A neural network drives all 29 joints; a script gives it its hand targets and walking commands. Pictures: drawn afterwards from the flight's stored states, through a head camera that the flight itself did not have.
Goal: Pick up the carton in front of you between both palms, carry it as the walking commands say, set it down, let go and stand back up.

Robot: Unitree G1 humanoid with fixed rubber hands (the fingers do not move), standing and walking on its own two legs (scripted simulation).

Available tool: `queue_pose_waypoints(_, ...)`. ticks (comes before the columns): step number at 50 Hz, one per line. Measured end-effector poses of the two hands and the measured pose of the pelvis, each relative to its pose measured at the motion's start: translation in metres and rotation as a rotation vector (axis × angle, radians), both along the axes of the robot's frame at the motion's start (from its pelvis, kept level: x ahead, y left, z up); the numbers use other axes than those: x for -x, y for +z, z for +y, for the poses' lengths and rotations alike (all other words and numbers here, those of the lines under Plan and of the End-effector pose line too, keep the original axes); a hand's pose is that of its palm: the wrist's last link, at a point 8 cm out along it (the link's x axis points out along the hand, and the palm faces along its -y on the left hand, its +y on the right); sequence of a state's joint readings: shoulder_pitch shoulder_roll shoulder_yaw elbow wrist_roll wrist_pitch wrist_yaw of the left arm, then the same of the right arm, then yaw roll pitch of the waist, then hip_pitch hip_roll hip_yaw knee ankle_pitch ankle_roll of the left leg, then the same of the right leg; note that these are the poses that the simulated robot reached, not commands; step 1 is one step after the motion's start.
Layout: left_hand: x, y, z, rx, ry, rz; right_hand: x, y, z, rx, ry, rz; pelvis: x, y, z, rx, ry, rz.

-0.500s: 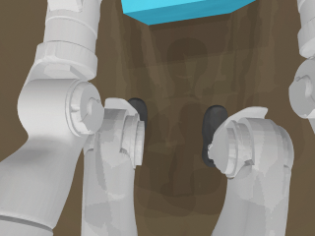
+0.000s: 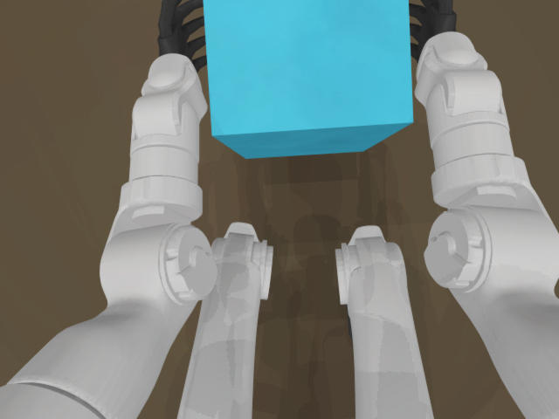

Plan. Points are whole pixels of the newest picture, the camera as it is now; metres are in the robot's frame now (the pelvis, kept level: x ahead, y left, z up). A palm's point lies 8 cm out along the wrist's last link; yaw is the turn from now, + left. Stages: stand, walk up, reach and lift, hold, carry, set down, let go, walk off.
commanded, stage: reach and lift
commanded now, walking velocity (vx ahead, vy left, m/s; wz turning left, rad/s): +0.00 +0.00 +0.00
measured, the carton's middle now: (302, 74) +0.54 +0.00 -0.15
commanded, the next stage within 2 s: none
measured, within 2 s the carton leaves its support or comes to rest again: neither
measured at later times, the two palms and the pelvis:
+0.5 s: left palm (116, 30) +0.49 +0.15 +0.07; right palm (499, 14) +0.50 -0.15 +0.06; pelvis +0.01 +0.01 +0.11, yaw -1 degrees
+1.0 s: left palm out of the picture +0.44 +0.15 +0.22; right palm out of the picture +0.44 -0.15 +0.21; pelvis +0.05 +0.01 +0.24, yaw -2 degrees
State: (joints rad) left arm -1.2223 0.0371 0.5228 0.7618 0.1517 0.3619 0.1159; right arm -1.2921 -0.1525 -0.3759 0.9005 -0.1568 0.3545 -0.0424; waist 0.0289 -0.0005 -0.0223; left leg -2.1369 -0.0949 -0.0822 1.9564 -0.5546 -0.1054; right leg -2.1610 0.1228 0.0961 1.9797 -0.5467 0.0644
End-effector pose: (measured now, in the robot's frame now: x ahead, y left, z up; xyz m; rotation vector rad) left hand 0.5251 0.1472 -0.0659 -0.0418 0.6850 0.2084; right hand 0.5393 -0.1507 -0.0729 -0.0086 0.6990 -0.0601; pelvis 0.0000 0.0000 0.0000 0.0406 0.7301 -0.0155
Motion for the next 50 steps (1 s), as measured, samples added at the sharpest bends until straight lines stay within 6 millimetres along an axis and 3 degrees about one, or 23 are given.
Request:
queue_pose_waypoints(7, 0.017, 0.045, -0.001, -0.018, -0.013, 0.01, 0.019, 0.044, -0.001, 0.012, 0.005, 0.01, 0.01, 0.038, 0.001, 0.002, 0.001, 0.016)
queue_pose_waypoints(15, 0.023, 0.07, 0.002, -0.013, -0.014, -0.008, 0.027, 0.069, 0.002, 0.014, -0.002, -0.006, 0.008, 0.063, 0.002, 0.011, 0.007, 0.034)
queue_pose_waypoints(19, 0.025, 0.09, 0.001, -0.012, -0.021, -0.02, 0.032, 0.087, 0.0, -0.004, -0.025, -0.015, 0.003, 0.078, 0.003, 0.014, 0.002, 0.036)
queue_pose_waypoints(24, 0.031, 0.128, 0.001, -0.007, -0.021, -0.035, 0.04, 0.124, 0.0, -0.02, -0.041, -0.028, -0.005, 0.102, 0.005, 0.015, -0.003, 0.004)
queue_pose_waypoints(35, 0.059, 0.205, 0.006, -0.012, -0.043, -0.003, 0.076, 0.197, 0.006, -0.033, -0.07, 0.006, -0.026, 0.166, 0.01, 0.027, -0.002, -0.101)
queue_pose_waypoints(50, 0.083, 0.29, 0.003, -0.002, -0.056, -0.011, 0.103, 0.287, 0.002, -0.013, -0.082, -0.001, -0.051, 0.243, 0.01, 0.032, -0.011, -0.254)
